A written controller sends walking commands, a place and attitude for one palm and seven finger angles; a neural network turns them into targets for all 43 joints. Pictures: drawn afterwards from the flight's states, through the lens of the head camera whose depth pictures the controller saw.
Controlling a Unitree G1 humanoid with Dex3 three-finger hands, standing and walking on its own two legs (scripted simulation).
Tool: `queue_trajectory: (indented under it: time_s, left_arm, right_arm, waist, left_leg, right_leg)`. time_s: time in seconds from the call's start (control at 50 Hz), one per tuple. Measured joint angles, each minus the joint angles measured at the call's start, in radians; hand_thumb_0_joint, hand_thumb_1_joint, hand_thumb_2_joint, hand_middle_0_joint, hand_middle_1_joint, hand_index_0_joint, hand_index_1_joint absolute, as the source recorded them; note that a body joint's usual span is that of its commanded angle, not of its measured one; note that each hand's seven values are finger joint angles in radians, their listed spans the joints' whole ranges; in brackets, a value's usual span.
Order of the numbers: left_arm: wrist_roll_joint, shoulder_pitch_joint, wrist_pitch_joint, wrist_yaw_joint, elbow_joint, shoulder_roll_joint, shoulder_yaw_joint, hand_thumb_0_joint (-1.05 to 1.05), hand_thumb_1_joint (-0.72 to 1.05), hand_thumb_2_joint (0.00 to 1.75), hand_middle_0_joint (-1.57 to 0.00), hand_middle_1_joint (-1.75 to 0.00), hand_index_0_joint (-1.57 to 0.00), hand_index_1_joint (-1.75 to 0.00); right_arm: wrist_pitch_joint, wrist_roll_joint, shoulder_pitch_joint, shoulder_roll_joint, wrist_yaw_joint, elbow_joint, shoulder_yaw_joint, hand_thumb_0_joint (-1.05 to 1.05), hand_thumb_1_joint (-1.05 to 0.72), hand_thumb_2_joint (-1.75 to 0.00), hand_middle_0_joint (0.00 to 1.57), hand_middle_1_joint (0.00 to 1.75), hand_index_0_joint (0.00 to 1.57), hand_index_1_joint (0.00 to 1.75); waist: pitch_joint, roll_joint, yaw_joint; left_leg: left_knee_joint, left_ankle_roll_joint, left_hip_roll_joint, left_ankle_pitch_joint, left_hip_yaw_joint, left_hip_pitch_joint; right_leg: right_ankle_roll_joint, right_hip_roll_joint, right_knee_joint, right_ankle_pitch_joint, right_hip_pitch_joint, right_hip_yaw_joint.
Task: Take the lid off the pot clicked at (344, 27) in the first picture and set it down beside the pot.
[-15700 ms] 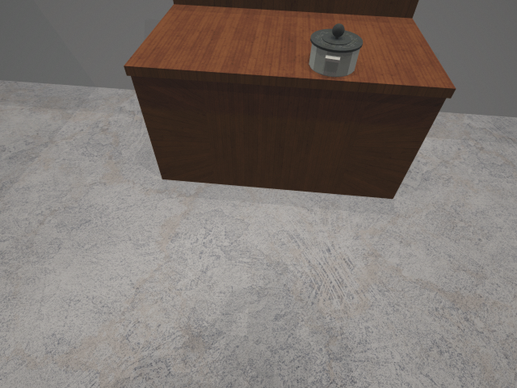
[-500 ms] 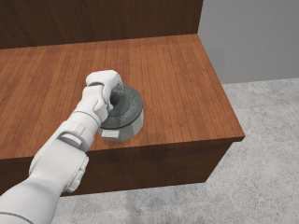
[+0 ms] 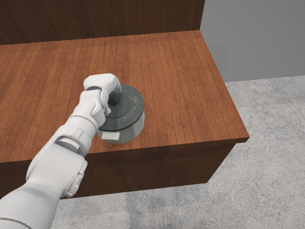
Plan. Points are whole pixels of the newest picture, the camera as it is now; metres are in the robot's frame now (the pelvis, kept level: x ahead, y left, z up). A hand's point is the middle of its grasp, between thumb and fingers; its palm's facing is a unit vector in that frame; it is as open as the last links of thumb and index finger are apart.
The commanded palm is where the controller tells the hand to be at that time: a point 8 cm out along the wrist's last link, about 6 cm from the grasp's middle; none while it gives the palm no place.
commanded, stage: close the fingers and squeeze the knob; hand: left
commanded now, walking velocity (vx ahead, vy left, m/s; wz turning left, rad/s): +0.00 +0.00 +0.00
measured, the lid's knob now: (112, 98) +0.49 +0.10 +0.03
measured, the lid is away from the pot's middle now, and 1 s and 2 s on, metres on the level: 0.00 0.00 0.00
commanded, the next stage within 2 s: lift the lid straight up in 1.74 s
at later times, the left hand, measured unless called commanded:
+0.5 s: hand (107, 102) +0.46 +0.11 +0.06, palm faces -0.35 -0.06 -0.94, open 9.0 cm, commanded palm +0.47 +0.11 +0.12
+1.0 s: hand (109, 101) +0.47 +0.10 +0.05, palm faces -0.36 -0.07 -0.93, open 7.5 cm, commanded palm +0.47 +0.11 +0.12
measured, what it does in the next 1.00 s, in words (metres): stands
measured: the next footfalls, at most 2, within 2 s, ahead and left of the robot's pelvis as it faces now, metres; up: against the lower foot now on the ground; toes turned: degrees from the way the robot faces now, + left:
none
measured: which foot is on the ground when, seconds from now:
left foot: down 0.00-1.00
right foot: down 0.00-1.00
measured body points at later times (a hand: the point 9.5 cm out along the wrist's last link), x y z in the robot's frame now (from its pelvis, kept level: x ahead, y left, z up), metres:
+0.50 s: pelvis +0.00 +0.00 +0.00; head +0.05 -0.02 +0.45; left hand +0.47 +0.11 +0.11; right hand +0.06 -0.27 -0.14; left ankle -0.01 +0.10 -0.73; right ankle -0.04 -0.12 -0.73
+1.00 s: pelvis +0.00 +0.00 +0.00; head +0.06 -0.03 +0.45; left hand +0.48 +0.11 +0.10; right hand +0.04 -0.27 -0.14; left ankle -0.01 +0.10 -0.73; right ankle -0.04 -0.12 -0.73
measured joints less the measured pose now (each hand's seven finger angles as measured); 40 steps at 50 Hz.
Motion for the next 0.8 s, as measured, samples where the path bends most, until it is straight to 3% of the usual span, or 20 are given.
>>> queue_trajectory:
  time_s: [0.06, 0.22, 0.36, 0.8]
  left_arm:
    - [-0.004, -0.004, 0.005, 0.001, 0.01, -0.007, 0.001, 0.0, -0.25, 1.35, -0.82, -0.14, -0.81, -0.13]
    - [-0.001, 0.01, 0.004, 0.01, 0.001, -0.017, 0.005, 0.0, -0.13, 1.15, -0.64, -0.53, -0.64, -0.53]
    - [-0.006, 0.008, 0.014, 0.016, 0.011, -0.025, 0.007, 0.0, -0.05, 1.07, -0.59, -0.74, -0.59, -0.74]
    - [0.001, -0.027, 0.003, -0.007, 0.044, 0.0, 0.013, 0.0, 0.17, 0.92, -0.66, -0.99, -0.64, -0.97]
  right_arm:
    - [0.004, -0.002, 0.007, 0.001, 0.006, 0.007, 0.0, 0.0, -0.91, -0.9, 0.2, 0.3, 0.2, 0.3]
    - [0.005, -0.003, 0.011, 0.006, 0.009, 0.012, 0.0, 0.0, -0.91, -0.9, 0.2, 0.3, 0.2, 0.3]
    - [0.002, -0.001, -0.002, 0.005, 0.005, 0.008, 0.004, 0.0, -0.91, -0.9, 0.2, 0.3, 0.2, 0.3]
    - [-0.018, 0.001, 0.017, -0.009, -0.009, 0.008, 0.0, 0.0, -0.91, -0.9, 0.2, 0.3, 0.2, 0.3]
  waist:
    - [-0.004, 0.002, 0.001]
    - [-0.009, 0.006, 0.001]
    - [-0.007, 0.005, 0.003]
    - [0.001, 0.002, -0.015]
  left_leg:
    - [0.0, 0.001, -0.001, -0.001, 0.001, -0.002]
    - [-0.002, 0.002, -0.001, -0.001, 0.004, 0.004]
    - [-0.003, 0.0, 0.0, 0.002, 0.002, 0.007]
    - [0.003, -0.004, 0.007, 0.0, 0.002, -0.014]
  right_leg:
    - [0.001, -0.001, 0.001, -0.001, -0.002, 0.001]
    - [0.002, -0.001, -0.001, 0.0, 0.003, 0.004]
    - [0.0, 0.0, 0.001, 0.001, 0.005, 0.003]
    - [-0.004, 0.007, 0.004, 0.002, -0.016, 0.003]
